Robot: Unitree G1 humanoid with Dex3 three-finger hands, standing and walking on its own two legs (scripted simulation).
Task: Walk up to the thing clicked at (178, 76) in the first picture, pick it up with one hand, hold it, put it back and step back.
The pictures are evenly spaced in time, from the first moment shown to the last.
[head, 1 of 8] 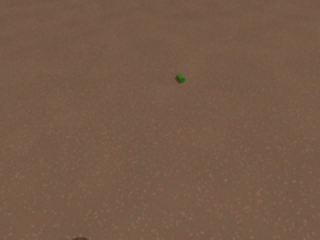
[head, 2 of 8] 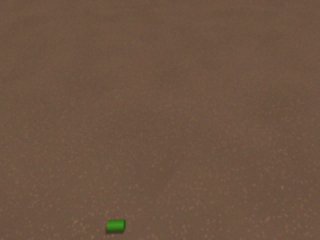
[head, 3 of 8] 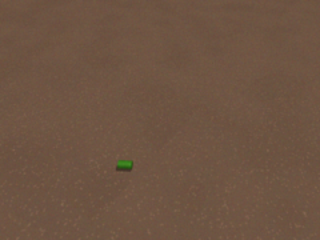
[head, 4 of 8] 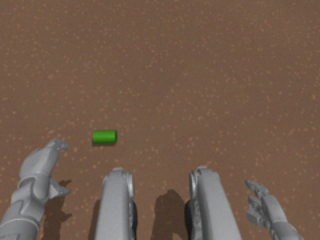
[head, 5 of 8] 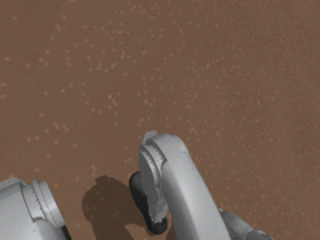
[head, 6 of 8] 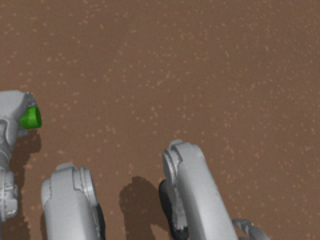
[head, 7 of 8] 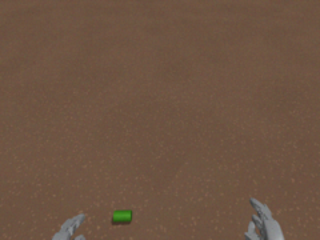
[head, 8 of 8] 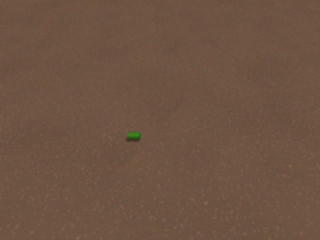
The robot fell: no
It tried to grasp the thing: yes
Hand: left
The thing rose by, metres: 0.68
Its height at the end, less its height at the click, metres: +0.00
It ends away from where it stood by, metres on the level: 0.00
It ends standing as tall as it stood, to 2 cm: yes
